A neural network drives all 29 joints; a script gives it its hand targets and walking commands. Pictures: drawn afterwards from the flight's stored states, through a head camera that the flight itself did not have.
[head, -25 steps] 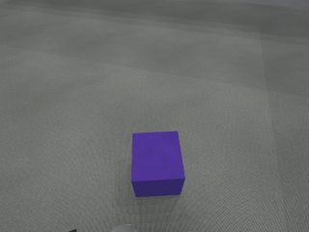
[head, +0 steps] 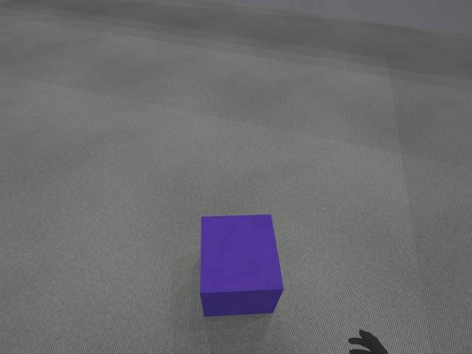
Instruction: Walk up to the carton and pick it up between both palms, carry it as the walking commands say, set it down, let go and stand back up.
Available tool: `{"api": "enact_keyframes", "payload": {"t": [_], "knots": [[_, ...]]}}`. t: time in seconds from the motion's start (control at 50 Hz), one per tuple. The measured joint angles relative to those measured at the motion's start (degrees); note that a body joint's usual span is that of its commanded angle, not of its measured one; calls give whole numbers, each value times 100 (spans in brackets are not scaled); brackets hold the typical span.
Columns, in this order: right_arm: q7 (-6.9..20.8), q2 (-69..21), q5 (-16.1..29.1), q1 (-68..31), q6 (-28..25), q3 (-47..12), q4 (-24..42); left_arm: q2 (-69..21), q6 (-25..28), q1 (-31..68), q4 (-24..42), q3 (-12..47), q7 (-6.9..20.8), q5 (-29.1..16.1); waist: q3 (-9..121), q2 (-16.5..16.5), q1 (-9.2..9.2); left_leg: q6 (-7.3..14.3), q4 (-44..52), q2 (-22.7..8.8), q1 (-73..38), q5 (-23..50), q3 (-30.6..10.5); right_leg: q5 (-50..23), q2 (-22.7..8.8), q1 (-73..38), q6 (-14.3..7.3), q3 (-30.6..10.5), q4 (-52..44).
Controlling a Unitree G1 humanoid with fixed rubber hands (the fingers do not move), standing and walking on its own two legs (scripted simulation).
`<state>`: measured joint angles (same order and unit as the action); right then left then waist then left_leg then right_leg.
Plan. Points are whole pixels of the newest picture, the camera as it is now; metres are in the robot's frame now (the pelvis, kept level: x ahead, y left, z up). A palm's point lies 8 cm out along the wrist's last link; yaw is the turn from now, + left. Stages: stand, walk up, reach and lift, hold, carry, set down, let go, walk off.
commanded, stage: walk up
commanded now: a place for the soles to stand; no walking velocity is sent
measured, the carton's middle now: (237, 265) +0.54 -0.01 -0.63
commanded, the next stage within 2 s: none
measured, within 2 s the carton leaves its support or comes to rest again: neither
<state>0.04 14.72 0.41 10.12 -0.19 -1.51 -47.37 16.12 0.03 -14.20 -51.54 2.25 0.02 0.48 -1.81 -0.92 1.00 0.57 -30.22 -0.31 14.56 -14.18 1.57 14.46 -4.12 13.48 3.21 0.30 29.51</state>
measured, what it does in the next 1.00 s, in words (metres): shifts its weight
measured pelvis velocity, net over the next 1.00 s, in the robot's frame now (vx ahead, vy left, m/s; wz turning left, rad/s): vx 0.06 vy -0.06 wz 0.08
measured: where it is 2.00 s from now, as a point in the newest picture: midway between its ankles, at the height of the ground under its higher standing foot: outside the picture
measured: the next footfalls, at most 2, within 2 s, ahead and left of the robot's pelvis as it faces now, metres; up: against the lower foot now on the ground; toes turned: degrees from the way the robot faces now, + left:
none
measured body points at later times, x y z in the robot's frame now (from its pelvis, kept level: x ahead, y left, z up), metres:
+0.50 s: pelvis -0.01 -0.02 +0.00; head +0.00 -0.02 +0.45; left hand +0.03 +0.24 -0.14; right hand +0.04 -0.28 -0.14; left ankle +0.02 +0.11 -0.73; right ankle +0.01 -0.16 -0.73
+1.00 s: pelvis +0.06 -0.06 -0.01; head +0.07 -0.05 +0.44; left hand +0.07 +0.20 -0.15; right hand +0.12 -0.31 -0.14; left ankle +0.05 +0.08 -0.73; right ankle +0.02 -0.16 -0.73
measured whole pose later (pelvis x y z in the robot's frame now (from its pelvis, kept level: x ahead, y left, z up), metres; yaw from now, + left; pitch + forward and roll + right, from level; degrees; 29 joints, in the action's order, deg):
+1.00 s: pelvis +0.06 -0.06 -0.01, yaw +4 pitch +0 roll +0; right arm -1.6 13.1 -1.4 19.7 -1.1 -0.5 -48.9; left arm 14.8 -0.4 -19.3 -50.6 1.3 -0.1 1.6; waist -1.5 -0.5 0.0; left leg -1.4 -33.9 -0.3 15.5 -18.1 -3.8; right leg 22.0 -0.3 10.1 -1.5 5.5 32.5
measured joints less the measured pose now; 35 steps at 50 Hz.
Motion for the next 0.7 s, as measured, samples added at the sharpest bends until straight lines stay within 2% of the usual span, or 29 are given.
{"api": "enact_keyframes", "payload": {"t": [0.52, 0.6, 0.64, 0.7], "knots": [[-49, 43, -44, 537, -9, -8, -802, -56, 4, -73, -525, 49, -28, -24, 11, 124, -85, -174, 250, -156, -51, 210, -120, -180, 175, -52, -151, 68, -227], [-95, -24, -171, 822, -26, 88, -634, 37, -62, -243, -408, -86, 68, 137, 142, 51, -142, -73, 95, -128, 17, -161, -227, 682, 213, 101, -284, 76, 209], [-140, -39, -197, 975, -12, 150, -592, 102, -74, -337, -293, -153, 99, 187, 175, 8, -139, -74, 47, -168, 48, -193, -236, 861, 251, 195, -306, 101, 362], [-146, -14, -206, 1129, 39, 233, -595, 133, -12, -465, -165, -228, 118, 211, 174, 9, -128, -151, -154, -267, 106, -291, -290, 406, 341, 169, -339, 158, 314]]}}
